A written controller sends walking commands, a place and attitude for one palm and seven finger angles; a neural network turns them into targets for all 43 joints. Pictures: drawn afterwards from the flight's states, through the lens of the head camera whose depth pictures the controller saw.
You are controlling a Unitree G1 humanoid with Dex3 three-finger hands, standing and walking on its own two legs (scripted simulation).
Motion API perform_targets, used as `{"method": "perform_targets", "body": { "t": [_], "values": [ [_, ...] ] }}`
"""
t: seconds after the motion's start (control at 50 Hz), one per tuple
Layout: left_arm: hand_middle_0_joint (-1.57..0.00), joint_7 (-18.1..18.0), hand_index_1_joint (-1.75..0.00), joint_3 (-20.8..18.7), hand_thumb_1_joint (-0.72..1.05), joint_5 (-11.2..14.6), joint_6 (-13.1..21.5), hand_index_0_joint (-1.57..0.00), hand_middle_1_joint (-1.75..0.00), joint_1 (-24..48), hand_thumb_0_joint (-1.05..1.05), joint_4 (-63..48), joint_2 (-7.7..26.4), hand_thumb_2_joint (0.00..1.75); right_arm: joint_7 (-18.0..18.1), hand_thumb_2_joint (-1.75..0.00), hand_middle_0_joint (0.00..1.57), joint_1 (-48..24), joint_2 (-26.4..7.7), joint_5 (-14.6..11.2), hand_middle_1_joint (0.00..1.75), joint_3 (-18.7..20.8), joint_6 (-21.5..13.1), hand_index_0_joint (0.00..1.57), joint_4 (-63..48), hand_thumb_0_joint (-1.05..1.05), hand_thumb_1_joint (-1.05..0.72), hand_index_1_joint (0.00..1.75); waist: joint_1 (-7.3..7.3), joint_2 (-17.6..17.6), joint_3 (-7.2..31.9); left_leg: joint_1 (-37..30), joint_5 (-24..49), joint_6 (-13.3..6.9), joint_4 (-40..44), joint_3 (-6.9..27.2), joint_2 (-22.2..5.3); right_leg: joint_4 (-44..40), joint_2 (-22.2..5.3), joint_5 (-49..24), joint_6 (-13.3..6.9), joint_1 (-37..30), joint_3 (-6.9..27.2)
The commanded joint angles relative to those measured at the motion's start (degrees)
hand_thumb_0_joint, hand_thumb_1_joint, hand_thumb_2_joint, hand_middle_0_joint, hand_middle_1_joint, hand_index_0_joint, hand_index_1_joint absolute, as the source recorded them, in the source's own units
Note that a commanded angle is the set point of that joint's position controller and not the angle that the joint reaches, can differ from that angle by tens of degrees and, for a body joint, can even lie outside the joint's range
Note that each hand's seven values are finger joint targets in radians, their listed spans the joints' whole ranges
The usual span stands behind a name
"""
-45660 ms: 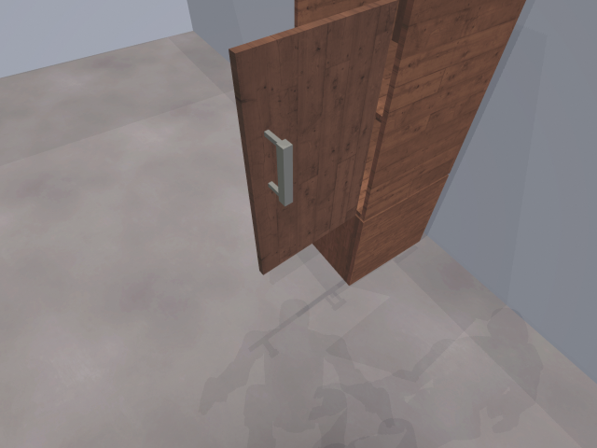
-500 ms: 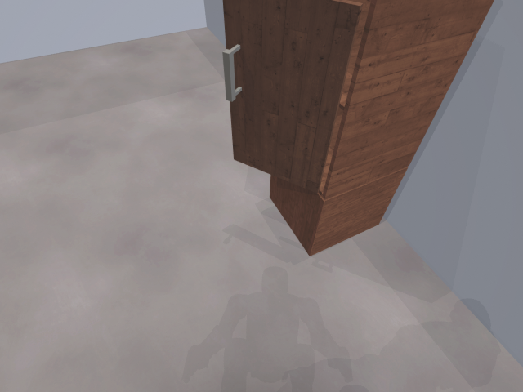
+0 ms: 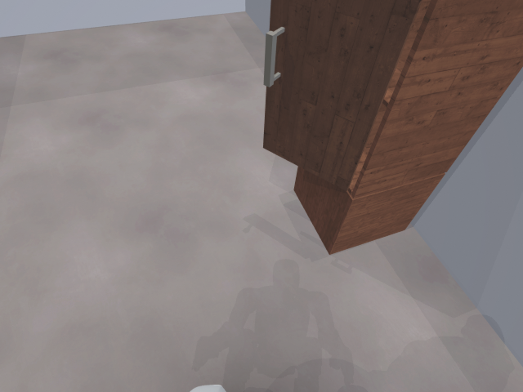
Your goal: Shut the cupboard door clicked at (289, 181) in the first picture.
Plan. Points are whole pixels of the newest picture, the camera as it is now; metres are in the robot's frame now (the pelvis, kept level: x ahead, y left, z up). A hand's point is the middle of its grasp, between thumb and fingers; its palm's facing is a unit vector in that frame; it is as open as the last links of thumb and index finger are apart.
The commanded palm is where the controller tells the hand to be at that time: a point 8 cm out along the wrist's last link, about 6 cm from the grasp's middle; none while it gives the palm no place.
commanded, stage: walk to a spot facing it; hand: left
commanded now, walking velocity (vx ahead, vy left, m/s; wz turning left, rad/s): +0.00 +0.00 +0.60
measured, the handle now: (274, 57) +0.90 +0.00 +0.04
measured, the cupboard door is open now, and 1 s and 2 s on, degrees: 34 34 34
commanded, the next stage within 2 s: turn to face it in 1.72 s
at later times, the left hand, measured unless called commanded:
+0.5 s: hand out of the picture +0.00 +0.18 -0.14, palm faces +0.29 -0.90 -0.33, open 7.3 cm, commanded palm none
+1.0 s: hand out of the picture -0.09 +0.19 -0.15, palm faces +0.61 -0.75 -0.26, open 7.4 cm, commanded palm none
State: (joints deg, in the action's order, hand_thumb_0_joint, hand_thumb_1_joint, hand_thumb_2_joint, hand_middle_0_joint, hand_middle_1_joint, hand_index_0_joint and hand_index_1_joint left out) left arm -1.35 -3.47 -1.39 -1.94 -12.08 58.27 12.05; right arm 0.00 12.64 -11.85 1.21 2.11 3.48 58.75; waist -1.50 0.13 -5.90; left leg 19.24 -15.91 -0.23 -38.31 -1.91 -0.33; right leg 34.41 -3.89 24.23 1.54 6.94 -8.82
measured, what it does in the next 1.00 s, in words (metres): steps on the spot, turning left: right foot, then left foot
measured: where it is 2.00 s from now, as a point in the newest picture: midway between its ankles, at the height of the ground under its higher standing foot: outside the picture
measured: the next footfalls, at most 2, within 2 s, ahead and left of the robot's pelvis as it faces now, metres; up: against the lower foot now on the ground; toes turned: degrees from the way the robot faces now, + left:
right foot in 0.40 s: +0.04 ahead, -0.16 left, +0.00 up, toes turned +15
left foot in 0.78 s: -0.06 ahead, +0.09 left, +0.00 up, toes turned +33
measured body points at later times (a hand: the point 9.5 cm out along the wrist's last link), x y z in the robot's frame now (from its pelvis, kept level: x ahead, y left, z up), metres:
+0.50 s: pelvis -0.02 -0.05 +0.01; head +0.03 -0.06 +0.46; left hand -0.02 +0.23 -0.11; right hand +0.11 -0.30 -0.14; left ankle -0.02 +0.08 -0.65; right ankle +0.00 -0.16 -0.72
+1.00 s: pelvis -0.01 -0.03 +0.01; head +0.02 +0.01 +0.46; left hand -0.12 +0.23 -0.13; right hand +0.21 -0.17 -0.13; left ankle -0.10 +0.07 -0.72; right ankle +0.07 -0.14 -0.68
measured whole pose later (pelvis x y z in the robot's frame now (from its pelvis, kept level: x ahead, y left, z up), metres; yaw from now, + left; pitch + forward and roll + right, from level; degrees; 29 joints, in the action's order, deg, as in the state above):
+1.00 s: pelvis -0.01 -0.03 +0.01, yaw +36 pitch +1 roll +0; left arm 1.0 -4.8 -1.4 -2.6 -12.4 51.2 14.4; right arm -0.1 10.0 -12.2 2.2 1.8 1.7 50.4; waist 0.5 -0.5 -5.2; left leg 14.2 -17.4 -0.4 -30.8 3.7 0.9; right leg 52.2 -4.6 25.1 3.6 25.5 -2.8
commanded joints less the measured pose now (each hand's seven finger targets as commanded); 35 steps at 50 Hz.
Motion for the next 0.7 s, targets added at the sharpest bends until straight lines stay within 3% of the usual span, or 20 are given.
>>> {"method": "perform_targets", "body": {
  "t": [0.0, 0.02, 0.04, 0.06, 0.08, 0.16, 0.24, 0.3, 0.34, 0.36, 0.38, 0.4, 0.42, 0.44, 0.46, 0.48, 0.5, 0.54, 0.62, 0.68],
  "values": [
    [-0.20, -0.96, -0.30, -1.92, 0.90, 0.63, 0.26, -0.20, -0.30, -0.95, 0.00, -6.78, 6.81, 0.90, 0.51, -0.90, 0.20, 8.33, -13.38, 1.01, 0.30, 3.52, -1.95, 0.20, -4.11, 0.00, -0.90, 0.30, -2.75, 19.52, 5.95, -10.81, 28.90, -9.23, 20.79, 30.07, -17.50, 23.68, 1.71, 12.16, 0.44, 17.09, 1.86],
    [-0.20, -1.21, -0.30, -1.84, 0.90, 0.20, -0.36, -0.20, -0.30, 1.72, 0.00, -7.62, 7.61, 0.90, 0.99, -0.90, 0.20, 9.25, -14.21, 0.66, 0.30, 3.50, -1.85, 0.20, -3.34, 0.00, -0.90, 0.30, -2.70, 15.28, 5.81, -9.08, 19.25, -10.51, 22.76, 32.47, -18.75, 29.25, 0.34, 12.59, -0.52, 19.46, 8.97],
    [-0.20, -0.95, -0.30, -2.12, 0.90, 0.23, -0.09, -0.20, -0.30, 2.10, 0.00, -7.79, 7.32, 0.90, 1.24, -0.90, 0.20, 7.43, -13.54, 0.76, 0.30, 3.52, -1.88, 0.20, -4.33, 0.00, -0.90, 0.30, -1.73, 9.00, 6.09, -7.55, 8.92, -10.90, 23.33, 31.77, -18.19, 31.11, -0.25, 8.53, -0.54, 21.06, 10.68],
    [-0.20, -0.59, -0.30, -2.19, 0.90, 0.08, 0.23, -0.20, -0.30, 2.16, 0.00, -7.64, 6.94, 0.90, 1.37, -0.90, 0.20, 4.97, -12.67, 0.81, 0.30, 3.36, -2.02, 0.20, -5.27, 0.00, -0.90, 0.30, -0.74, 6.22, 5.24, -5.77, 3.24, -10.43, 23.70, 29.05, -16.14, 31.09, -0.60, 4.01, -0.22, 21.82, 11.18],
    [-0.20, -0.27, -0.30, -2.19, 0.90, 0.03, 0.54, -0.20, -0.30, 1.80, 0.00, -7.60, 6.63, 0.90, 1.44, -0.90, 0.20, 3.64, -11.83, 0.76, 0.30, 3.08, -2.24, 0.20, -5.94, 0.00, -0.90, 0.30, -0.08, 4.72, 5.33, -5.53, 2.26, -9.76, 23.64, 26.88, -14.33, 30.00, -0.52, 0.94, 0.14, 22.09, 11.00],
    [-0.20, 0.02, -0.30, -2.09, 0.90, 0.11, 0.62, -0.20, -0.30, 0.82, 0.00, -8.36, 5.83, 0.90, 1.31, -0.90, 0.20, 2.74, -11.68, 0.65, 0.30, 3.37, -2.17, 0.20, -6.60, 0.00, -0.90, 0.30, 0.12, 5.78, 7.59, -5.40, 0.32, -9.22, 23.70, 24.75, -11.48, 22.28, 1.17, -0.26, 0.79, 19.78, 9.86],
    [-0.20, -0.13, -0.30, -2.01, 0.90, 0.17, 0.42, -0.20, -0.30, 0.45, 0.00, -9.39, 5.66, 0.90, 0.95, -0.90, 0.20, 2.49, -12.58, 0.85, 0.30, 4.15, -1.40, 0.20, -7.23, 0.00, -0.90, 0.30, -0.17, 7.85, 8.51, -4.57, -3.01, -8.89, 23.85, 27.54, -10.12, 14.88, 3.31, 0.91, 0.70, 17.05, 9.34],
    [-0.20, -0.34, -0.30, -2.12, 0.90, 0.33, 0.23, -0.20, -0.30, -2.88, 0.00, -9.13, 6.12, 0.90, 0.64, -0.90, 0.20, 0.22, -12.79, 0.86, 0.30, 4.71, -0.78, 0.20, -8.34, 0.00, -0.90, 0.30, 1.20, 10.14, 8.16, -0.59, -4.16, -7.60, 23.19, 27.99, -7.95, 6.63, 5.15, 0.11, 0.22, 10.57, 8.44],
    [-0.20, -0.53, -0.30, -2.81, 0.90, 0.38, 0.53, -0.20, -0.30, -9.06, 0.00, -7.84, 7.63, 0.90, 0.56, -0.90, 0.20, -2.72, -11.33, 0.34, 0.30, 4.88, -0.36, 0.20, -9.65, 0.00, -0.90, 0.30, 4.15, 8.30, 8.59, 8.04, -7.41, -4.38, 19.78, 24.92, -3.71, -7.62, 5.06, -4.85, -0.54, -2.24, 7.95],
    [-0.20, -0.86, -0.30, -3.62, 0.90, -0.44, 0.96, -0.20, -0.30, -10.70, 0.00, -8.18, 11.41, 0.90, 0.22, -0.90, 0.20, -2.57, -8.22, -0.26, 0.30, 4.74, -0.13, 0.20, -10.13, 0.00, -0.90, 0.30, 4.92, -2.14, 7.80, 15.68, -12.73, -0.61, 7.66, 18.31, 2.51, -18.76, -4.33, 3.10, -3.67, -6.48, 18.56],
    [-0.20, -1.09, -0.30, -4.19, 0.90, -1.17, 1.09, -0.20, -0.30, -6.88, 0.00, -9.91, 15.90, 0.90, 0.17, -0.90, 0.20, -0.97, -4.86, -0.25, 0.30, 4.62, -0.49, 0.20, -10.87, 0.00, -0.90, 0.30, 3.93, -16.41, 4.82, 21.05, -14.97, 3.30, -14.87, 6.91, 9.48, -27.75, -22.29, 11.56, -11.07, -0.39, 37.76],
    [-0.20, -1.35, -0.30, -3.27, 0.90, -0.24, 0.45, -0.20, -0.30, 1.79, 0.00, -12.10, 15.12, 0.90, -0.09, -0.90, 0.20, 0.31, -7.32, 0.70, 0.30, 5.13, -0.13, 0.20, -10.74, 0.00, -0.90, 0.30, -0.21, -8.40, 2.86, 16.85, -14.67, 2.18, -27.42, 8.48, 4.96, -25.39, -23.67, 5.08, -12.31, 10.21, 31.87],
    [-0.20, -1.67, -0.30, -3.38, 0.90, -0.30, 1.10, -0.20, -0.30, 4.05, 0.00, -13.12, 12.64, 0.90, -0.26, -0.90, 0.20, 2.18, -6.39, 0.69, 0.30, 5.31, 0.42, 0.20, -10.59, 0.00, -0.90, 0.30, -1.74, -8.21, 4.30, 14.94, -12.98, 1.94, -33.51, 8.40, 3.95, -23.85, -20.61, 3.63, -11.68, 13.05, 30.96],
    [-0.20, -1.48, -0.30, -2.42, 0.90, -0.25, 1.67, -0.20, -0.30, 5.52, 0.00, -12.95, 10.11, 0.90, -0.87, -0.90, 0.20, 1.19, -6.93, 0.73, 0.30, 4.86, 0.26, 0.20, -9.94, 0.00, -0.90, 0.30, -2.20, -9.27, 0.96, 15.93, -9.31, 2.26, -34.47, 7.46, 1.23, -20.95, -16.43, -4.99, -10.62, 12.16, 23.64],
    [-0.20, -1.29, -0.30, -2.07, 0.90, -0.33, 2.11, -0.20, -0.30, 5.42, 0.00, -12.59, 8.71, 0.90, -1.31, -0.90, 0.20, 0.75, -6.53, 0.54, 0.30, 4.62, 0.04, 0.20, -10.20, 0.00, -0.90, 0.30, -2.51, -9.17, 0.59, 15.80, -7.08, 2.98, -33.48, 5.65, 0.53, -17.32, -13.73, -16.88, -9.87, 9.58, 16.85],
    [-0.20, -1.20, -0.30, -2.02, 0.90, -0.31, 2.47, -0.20, -0.30, 3.43, 0.00, -12.05, 8.86, 0.90, -1.46, -0.90, 0.20, 0.13, -5.99, 0.18, 0.30, 4.09, -0.10, 0.20, -10.58, 0.00, -0.90, 0.30, -1.81, -9.76, 2.28, 15.45, -6.89, 3.48, -30.87, 4.13, 0.62, -14.74, -12.89, -27.11, -9.48, 5.65, 13.13],
    [-0.20, -1.26, -0.30, -2.19, 0.90, -0.26, 2.63, -0.20, -0.30, 0.83, 0.00, -11.47, 9.27, 0.90, -1.48, -0.90, 0.20, -1.21, -5.63, -0.01, 0.30, 3.81, -0.11, 0.20, -10.86, 0.00, -0.90, 0.30, -0.46, -10.40, 4.04, 15.00, -7.32, 3.73, -28.28, 3.02, 0.55, -12.82, -12.96, -34.45, -9.31, 1.46, 11.61],
    [-0.20, -1.28, -0.30, -2.73, 0.90, -0.32, 2.64, -0.20, -0.30, -3.62, 0.00, -10.36, 10.73, 0.90, -1.57, -0.90, 0.20, -4.93, -5.16, -0.18, 0.30, 3.26, -0.10, 0.20, -11.97, 0.00, -0.90, 0.30, 1.80, -9.51, 4.99, 14.07, -8.77, 3.84, -22.54, 1.10, 0.23, -10.59, -14.10, -42.82, -9.14, -3.48, 9.96],
    [-0.20, -1.04, -0.30, -3.34, 0.90, -0.65, 2.22, -0.20, -0.30, -6.41, 0.00, -9.56, 12.02, 0.90, -1.68, -0.90, 0.20, -8.54, -4.54, -0.47, 0.30, 2.63, -0.29, 0.20, -13.25, 0.00, -0.90, 0.30, 3.60, -12.30, 5.44, 9.11, -10.98, 2.95, -12.36, -1.51, 0.24, -9.06, -15.35, -44.93, -8.68, -4.82, 7.97],
    [-0.20, -0.85, -0.30, -4.03, 0.90, -0.71, 1.87, -0.20, -0.30, -6.06, 0.00, -9.78, 12.87, 0.90, -1.47, -0.90, 0.20, -6.83, -4.74, -0.58, 0.30, 2.51, -0.95, 0.20, -13.07, 0.00, -0.90, 0.30, 2.96, -13.35, 6.93, 2.86, -8.32, 2.06, -1.25, -3.39, 0.72, -5.19, -16.04, -45.04, -7.34, -4.27, 6.20]
  ]
}}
